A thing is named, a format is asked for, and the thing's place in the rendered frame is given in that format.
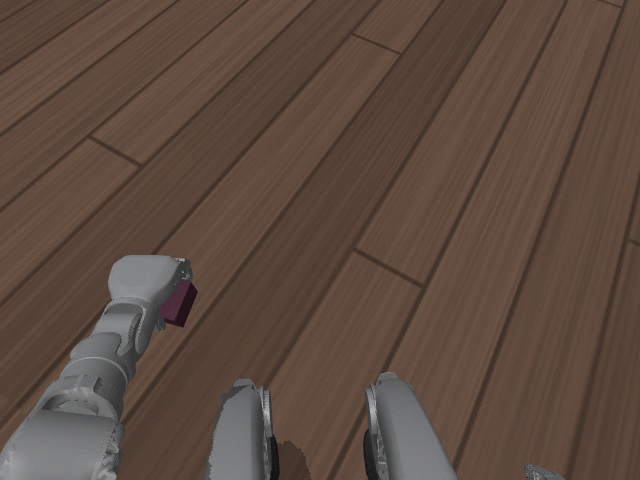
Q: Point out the right robot hand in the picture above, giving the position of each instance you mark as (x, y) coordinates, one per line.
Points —
(534, 472)

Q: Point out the right robot foot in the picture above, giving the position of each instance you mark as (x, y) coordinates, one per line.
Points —
(370, 466)

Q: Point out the left robot hand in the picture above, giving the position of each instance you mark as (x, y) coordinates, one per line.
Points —
(151, 278)

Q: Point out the cube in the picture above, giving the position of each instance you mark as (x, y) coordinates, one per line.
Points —
(176, 309)

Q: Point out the left robot arm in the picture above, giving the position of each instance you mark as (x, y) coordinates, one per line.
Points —
(73, 432)

